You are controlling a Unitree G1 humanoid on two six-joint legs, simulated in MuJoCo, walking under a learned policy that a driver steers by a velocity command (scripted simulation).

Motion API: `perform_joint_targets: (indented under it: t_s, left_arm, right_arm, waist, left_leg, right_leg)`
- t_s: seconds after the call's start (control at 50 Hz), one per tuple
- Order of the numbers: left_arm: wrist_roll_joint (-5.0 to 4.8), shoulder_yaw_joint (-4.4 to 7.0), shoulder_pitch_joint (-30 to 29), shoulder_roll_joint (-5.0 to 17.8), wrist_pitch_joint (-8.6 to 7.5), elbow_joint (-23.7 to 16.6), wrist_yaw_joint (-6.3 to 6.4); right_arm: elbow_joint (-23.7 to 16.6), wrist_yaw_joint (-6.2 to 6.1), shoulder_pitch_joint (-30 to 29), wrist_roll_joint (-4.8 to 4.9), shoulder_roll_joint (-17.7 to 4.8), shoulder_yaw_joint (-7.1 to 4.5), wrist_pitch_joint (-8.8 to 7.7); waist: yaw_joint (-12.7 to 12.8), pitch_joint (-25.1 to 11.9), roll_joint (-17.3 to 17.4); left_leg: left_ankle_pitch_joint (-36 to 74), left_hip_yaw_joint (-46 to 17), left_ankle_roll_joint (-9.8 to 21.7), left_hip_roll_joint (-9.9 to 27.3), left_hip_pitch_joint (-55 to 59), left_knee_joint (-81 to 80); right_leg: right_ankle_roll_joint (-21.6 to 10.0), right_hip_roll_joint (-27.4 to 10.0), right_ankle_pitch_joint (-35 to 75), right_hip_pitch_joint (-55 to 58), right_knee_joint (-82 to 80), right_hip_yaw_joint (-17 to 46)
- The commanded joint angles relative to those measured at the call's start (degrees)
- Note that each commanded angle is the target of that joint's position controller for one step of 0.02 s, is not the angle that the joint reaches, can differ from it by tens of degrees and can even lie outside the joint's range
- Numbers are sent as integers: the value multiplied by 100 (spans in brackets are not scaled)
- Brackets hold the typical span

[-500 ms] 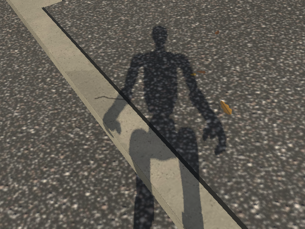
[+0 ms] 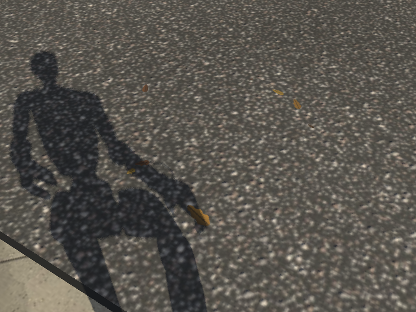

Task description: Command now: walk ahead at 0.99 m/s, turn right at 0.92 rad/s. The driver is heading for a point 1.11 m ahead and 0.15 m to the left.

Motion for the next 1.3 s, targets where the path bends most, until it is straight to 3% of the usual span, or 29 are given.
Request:
perform_joint_targets:
  t_s: [0.02,0.08,0.16,0.18,0.22,0.24,0.26,0.28,0.3,0.34,0.42,0.52,0.58,0.64,0.66,0.68,0.7,0.72,0.74,0.8,0.88,0.98,1.04,1.06,1.08,1.1,1.12,1.16,1.3]
  left_arm:
    - [-36,-425,-1187,-1025,41,-1297,74]
    - [-128,-492,-1819,-673,189,-1698,54]
    - [-56,-629,-1434,-788,81,-1473,-63]
    - [-168,-596,-1347,-685,29,-1289,-94]
    - [-168,-429,-191,-364,-57,-1045,-77]
    - [-94,-253,624,-42,-83,-845,-27]
    - [39,33,808,702,-176,-706,-13]
    - [-13,215,1102,1244,-217,-421,2]
    - [94,268,1227,1027,-240,-240,10]
    - [66,92,915,310,-417,297,-33]
    - [-16,-167,534,-649,-640,699,-36]
    - [-177,-55,579,-51,-894,838,133]
    - [-218,102,826,618,-854,740,275]
    - [-14,251,254,935,-490,475,416]
    - [-28,258,-201,808,-388,383,353]
    - [134,-36,-622,-240,-468,95,185]
    - [74,-215,329,-708,-552,-435,168]
    - [77,-272,615,-313,-711,-677,108]
    - [105,-213,288,178,-802,-588,95]
    - [263,-232,-171,359,-517,-669,113]
    - [106,-420,-1267,93,-343,-1112,6]
    - [-61,-439,-1584,25,-396,-1162,13]
    - [-62,-112,206,674,-481,-719,189]
    - [53,56,1543,1035,-512,-444,307]
    - [311,131,2141,1384,-535,-296,374]
    - [262,238,1550,1630,-513,-322,280]
    - [195,117,870,848,-489,-485,219]
    - [124,-86,648,123,-495,-252,120]
    - [-97,-6,384,528,-594,313,35]
  right_arm:
    - [616,147,1006,38,251,103,-227]
    - [681,152,370,57,87,126,-199]
    - [805,-1,818,383,-203,223,-252]
    - [718,-50,1067,477,-535,157,-254]
    - [675,-115,1041,292,-1473,-144,-186]
    - [569,-50,824,294,-1563,-286,-95]
    - [303,-9,949,241,-855,-236,-96]
    - [-239,166,866,452,-80,-114,-203]
    - [-502,175,206,455,-87,-144,-255]
    - [-598,116,-217,347,280,-82,-131]
    - [-432,222,67,423,553,-14,419]
    - [-562,412,-693,315,288,-26,410]
    - [-412,429,-388,409,-29,-112,379]
    - [226,333,1792,358,-784,-427,475]
    - [399,251,2366,401,-933,-560,485]
    - [520,188,1801,415,-1019,-578,538]
    - [246,198,1146,258,-1079,-471,492]
    - [-24,130,911,181,-1169,-521,501]
    - [-89,89,707,149,-820,-473,471]
    - [-17,73,525,274,-733,-366,208]
    - [-4,87,476,358,-777,-350,44]
    - [99,151,705,420,-998,-475,81]
    - [-5,161,301,345,-1371,-567,39]
    - [-134,168,13,324,-1075,-494,-23]
    - [-367,104,133,387,-41,-231,-47]
    - [-584,72,833,501,-278,-174,12]
    - [-338,9,407,308,-583,-208,140]
    - [-391,106,-249,175,-480,-200,246]
    - [-863,420,-835,165,-70,68,402]
  waist:
    - [192,549,836]
    - [641,1091,388]
    - [602,380,-29]
    - [491,-331,121]
    - [1048,-1008,1349]
    - [1469,-1449,1709]
    - [1233,-1876,880]
    - [876,-2302,-1112]
    - [926,-1827,3]
    - [305,138,802]
    - [-507,800,158]
    - [-389,554,51]
    - [-573,-238,-407]
    - [-1752,-976,-645]
    - [-2184,-809,9]
    - [-1493,153,1514]
    - [-297,-478,1389]
    - [-300,-1229,1259]
    - [-246,-404,121]
    - [153,554,-468]
    - [-116,791,37]
    - [-535,230,572]
    - [515,-930,513]
    - [1128,-1536,362]
    - [956,-1922,-1048]
    - [328,-2529,-2165]
    - [292,-1637,-946]
    - [212,-653,-3]
    - [-330,-305,-535]
  left_leg:
    - [-867,-1892,480,2250,791,-1872]
    - [-474,-253,-3,1512,-944,-2881]
    - [5217,1002,269,927,-711,-2760]
    - [7832,794,479,1121,-323,-2283]
    - [10462,264,654,1796,1365,-82]
    - [9872,-8,691,1778,1394,1580]
    - [4362,-357,569,1243,176,4110]
    - [59,-1172,305,-192,-2342,6427]
    - [637,-1805,382,-143,-3242,7240]
    - [488,-1242,443,371,-3848,7320]
    - [352,-1295,449,529,-3375,5928]
    - [2232,134,526,88,-1843,2351]
    - [2651,605,596,-356,-645,1235]
    - [1698,94,1091,-507,1439,844]
    - [1701,-453,1525,-195,2144,-75]
    - [2185,-980,1608,-136,2309,861]
    - [2789,-2982,2315,428,2982,844]
    - [-186,-5094,2849,1263,3255,-940]
    - [-1355,-5447,2535,1329,2398,-1824]
    - [-278,-4375,2168,768,180,-1876]
    - [1239,-3026,1758,-14,-1017,-2086]
    - [2971,-2978,1170,-46,97,-1371]
    - [4252,-2903,768,-185,355,1027]
    - [3429,-2585,649,-377,-341,2603]
    - [-1377,-1927,534,-860,-1811,4416]
    - [-1398,-1608,427,-898,-2657,5390]
    - [-813,-1439,393,-368,-2892,5410]
    - [-495,-1237,220,-145,-2668,4909]
    - [871,-873,97,-209,-1005,1446]
  right_leg:
    - [-305,-349,-536,-3241,2446,784]
    - [-182,-248,139,-2224,301,178]
    - [-295,-110,714,707,-2427,-1122]
    - [-286,278,663,1765,-2873,-1399]
    - [-387,493,-496,2304,-4352,-950]
    - [-561,543,-646,3197,-5508,-382]
    - [-755,-564,-1484,4463,-6332,1548]
    - [-927,-2193,-428,5724,-8169,5024]
    - [-702,-2282,-606,5362,-8704,5057]
    - [-530,-2062,-239,3649,-8436,3266]
    - [317,-1289,702,2144,-9285,499]
    - [658,-380,4248,2946,-10112,-1530]
    - [674,-886,7550,4418,-9221,-1546]
    - [636,-1209,8487,4417,-5983,-1270]
    - [574,-581,5546,3549,-3351,-1332]
    - [554,383,-289,1151,-1084,-984]
    - [707,265,-596,-326,-319,27]
    - [689,175,-368,-779,-642,657]
    - [676,-194,122,-868,-1401,747]
    - [971,-645,214,-7,-2902,696]
    - [1144,-817,1513,1166,-5496,237]
    - [942,-229,2725,2275,-7419,42]
    - [752,-53,1720,4383,-7686,156]
    - [588,-719,980,5697,-7431,578]
    - [324,-2468,997,6879,-7691,2613]
    - [-473,-3070,1544,6959,-8528,5271]
    - [-481,-2688,1885,6136,-8505,4302]
    - [-319,-2040,4081,4785,-8318,2366]
    - [112,-1177,5396,2884,-9004,49]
